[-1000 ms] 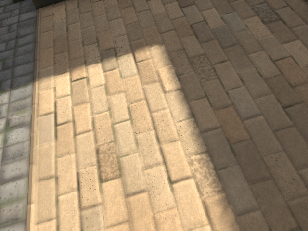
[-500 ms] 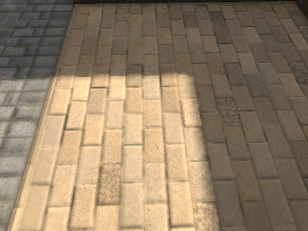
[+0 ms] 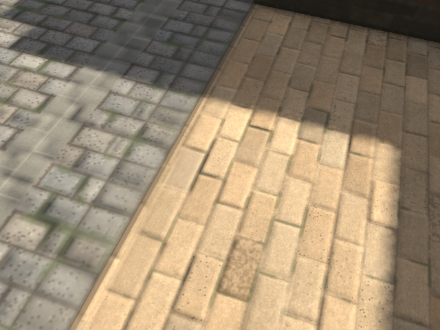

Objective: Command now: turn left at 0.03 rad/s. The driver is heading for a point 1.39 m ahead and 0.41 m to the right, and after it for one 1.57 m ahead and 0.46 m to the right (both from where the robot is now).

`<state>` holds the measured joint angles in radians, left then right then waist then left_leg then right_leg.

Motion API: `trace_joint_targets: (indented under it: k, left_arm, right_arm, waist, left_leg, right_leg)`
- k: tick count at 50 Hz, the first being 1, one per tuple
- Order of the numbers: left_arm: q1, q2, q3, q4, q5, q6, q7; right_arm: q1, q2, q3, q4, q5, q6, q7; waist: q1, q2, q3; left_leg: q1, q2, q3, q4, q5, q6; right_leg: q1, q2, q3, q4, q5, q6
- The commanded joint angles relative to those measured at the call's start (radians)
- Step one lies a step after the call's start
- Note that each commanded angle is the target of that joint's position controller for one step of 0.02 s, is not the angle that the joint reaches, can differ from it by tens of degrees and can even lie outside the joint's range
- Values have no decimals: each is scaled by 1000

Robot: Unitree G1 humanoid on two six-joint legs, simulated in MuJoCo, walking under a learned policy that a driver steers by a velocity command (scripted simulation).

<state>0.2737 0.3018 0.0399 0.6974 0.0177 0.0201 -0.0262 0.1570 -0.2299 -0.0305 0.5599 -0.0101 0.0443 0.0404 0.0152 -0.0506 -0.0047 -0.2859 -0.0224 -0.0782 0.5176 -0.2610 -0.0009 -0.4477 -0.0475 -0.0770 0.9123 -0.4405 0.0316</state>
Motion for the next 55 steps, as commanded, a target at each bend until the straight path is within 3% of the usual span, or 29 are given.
trace_joint_targets:
  k: [1, 3, 5, 6, 8, 10, 11, 14, 15, 17, 21, 22, 23, 24, 25, 27, 30, 34, 35, 37, 38, 39, 40, 41, 43, 46, 49, 51, 55]
  left_arm:
    - [-26, 21, -17, -64, -7, -2, 16]
    - [14, 32, -18, -59, 5, -9, 20]
    - [-28, 161, 2, -93, 22, -37, 22]
    - [-81, 196, 23, -85, 1, -30, 20]
    - [-76, 114, 13, -92, -7, -32, 16]
    - [-52, 123, 17, -81, -15, -33, 12]
    - [-42, 123, 23, -83, -20, -40, 7]
    - [-93, 84, 21, -115, -27, -30, 5]
    - [-90, 91, 26, -103, -5, -22, -10]
    - [-119, 100, 30, -121, 5, -11, -29]
    - [-93, 98, 26, -126, -6, -1, -50]
    - [-87, 137, 33, -132, 3, -3, -43]
    - [-76, 211, 48, -148, 6, -12, -35]
    - [24, 243, 62, -130, -6, -5, -27]
    - [52, 247, 67, -114, -16, 1, -18]
    - [-55, 214, 55, -128, -23, 16, -1]
    - [-118, 173, 46, -137, -14, 34, 4]
    - [-74, 210, 66, -115, -3, 41, -6]
    - [-112, 238, 83, -123, -16, 47, -3]
    - [-172, 215, 83, -152, -18, 53, 10]
    - [-173, 183, 75, -161, -28, 49, 15]
    - [-155, 96, 57, -185, -39, 44, 20]
    - [-162, 122, 64, -200, -10, 46, 28]
    - [-168, 182, 84, -189, 20, 45, 30]
    - [-82, 172, 95, -127, 4, 51, 9]
    - [-62, 141, 91, -80, -3, 57, -9]
    - [-105, 118, 73, -81, -13, 59, 1]
    - [-132, 103, 61, -84, -7, 59, 4]
    - [-127, 41, 27, -72, -10, 53, 12]
  right_arm:
    - [-46, -87, -13, -64, -17, -25, -20]
    - [-57, -112, -16, -58, -1, -26, -24]
    - [50, -105, -21, -47, -14, -22, -30]
    - [63, -81, -5, -47, -1, -14, -33]
    - [27, -103, -11, -41, -12, -29, -53]
    - [45, -125, -18, -45, -7, -39, -52]
    - [71, -113, -13, -41, -2, -47, -50]
    - [67, -165, -29, -37, -1, -50, -58]
    - [92, -184, -37, -34, -1, -56, -51]
    - [90, -193, -43, -23, 0, -57, -49]
    - [41, -186, -50, -14, 14, -71, -52]
    - [60, -185, -52, -18, 12, -70, -53]
    - [89, -164, -47, -36, 7, -70, -42]
    - [47, -149, -38, -50, 5, -61, -35]
    - [56, -155, -39, -33, 4, -50, -31]
    - [66, -162, -35, -14, 2, -50, -31]
    - [66, -151, -23, 10, -8, -50, -42]
    - [71, -156, -22, 9, 13, -50, -53]
    - [81, -176, -28, 27, 5, -53, -54]
    - [109, -145, -19, 42, -10, -54, -65]
    - [130, -170, -26, 55, -21, -55, -71]
    - [186, -242, -40, 55, -45, -58, -79]
    - [118, -317, -59, 34, -43, -58, -75]
    - [105, -266, -49, 30, -38, -61, -70]
    - [13, -165, -15, 23, -14, -65, -68]
    - [6, -163, -15, 14, -11, -74, -81]
    - [68, -159, -17, 19, -6, -49, -86]
    - [112, -167, -23, 31, -10, -42, -79]
    - [99, -164, -19, 48, -14, -36, -69]
  waist:
    - [-23, 228, -109]
    - [25, 169, -102]
    - [-62, -89, -39]
    - [-78, -220, 10]
    - [-37, -167, 33]
    - [-32, -141, -22]
    - [-37, -90, -75]
    - [-28, 122, -58]
    - [-29, 179, -35]
    - [-24, 239, -12]
    - [14, 177, -28]
    - [0, 104, -41]
    - [-18, -60, -79]
    - [65, -177, -134]
    - [61, -124, -144]
    - [4, -24, -94]
    - [-6, -54, -63]
    - [17, -111, -46]
    - [5, -96, -53]
    - [-29, -93, -53]
    - [-32, -30, -47]
    - [-31, 173, -68]
    - [-37, 323, 26]
    - [-23, 224, 56]
    - [41, 164, 43]
    - [21, 200, -8]
    - [-32, 211, -26]
    - [-61, 237, -19]
    - [-48, 269, -6]
  left_leg:
    - [94, 213, -117, -132, 345, 166]
    - [18, 193, -98, -78, 189, 109]
    - [-26, 33, 14, 104, -75, 35]
    - [-5, -12, 58, 43, -135, 18]
    - [-12, -23, 75, 64, -99, 24]
    - [16, -2, 45, 42, -50, 25]
    - [54, 31, 35, 17, -18, 33]
    - [73, 124, -58, -96, 62, 71]
    - [98, 190, -107, -135, 125, 106]
    - [100, 287, -116, -138, 296, 154]
    - [21, 265, 8, -42, 346, 98]
    - [-15, 205, 68, 34, 218, 55]
    - [-125, 88, 182, 192, 17, -7]
    - [-243, -21, 134, 373, -363, -31]
    - [-296, -11, 49, 545, -403, -27]
    - [-282, 37, 25, 573, -290, -21]
    - [-209, 27, 64, 426, -218, -37]
    - [-84, -7, 56, 247, -172, -23]
    - [-51, -12, 70, 177, -147, -19]
    - [85, -35, 80, -4, -45, -11]
    - [171, 18, 30, -101, -30, 1]
    - [257, 256, -215, -230, -184, 50]
    - [95, 440, -434, -350, -198, 158]
    - [29, 445, -410, -339, -179, 205]
    - [10, 326, -223, -290, -35, 170]
    - [71, 251, -57, -219, 237, 152]
    - [177, 262, -49, -177, 313, 172]
    - [212, 272, -68, -194, 143, 178]
    - [130, 240, -9, -100, 340, 169]
  right_leg:
    - [134, -1, 14, -239, 26, -31]
    - [287, 14, 30, -451, 271, -63]
    - [246, -171, 320, -594, 453, -104]
    - [137, -213, 403, -619, 425, -188]
    - [159, -145, 364, -581, 446, -182]
    - [206, -107, 328, -494, 594, -184]
    - [215, -99, 310, -448, 643, -177]
    - [124, 37, 198, -299, 500, -115]
    - [64, 77, 154, -256, 370, -88]
    - [19, 97, 110, -202, 195, -69]
    - [163, 76, 121, -280, 167, -109]
    - [213, 20, 229, -359, 321, -134]
    - [333, -125, 463, -450, 525, -196]
    - [437, -249, 684, -517, 728, -320]
    - [477, -259, 667, -522, 815, -363]
    - [389, -184, 519, -523, 756, -314]
    - [310, -80, 409, -546, 631, -266]
    - [230, -62, 479, -556, 412, -256]
    - [212, -58, 491, -560, 337, -249]
    - [124, -17, 502, -512, 241, -193]
    - [41, 21, 490, -456, 140, -146]
    - [-74, 117, 371, -231, -8, -92]
    - [-161, 242, 162, -54, -115, -66]
    - [-141, 145, 193, 98, -90, -60]
    - [-76, 124, 200, 191, 20, -48]
    - [-53, 141, 160, 238, 86, -19]
    - [-66, 146, 182, 144, 57, 15]
    - [-63, 136, 163, 23, 16, 7]
    - [142, 127, 62, -338, -62, -20]
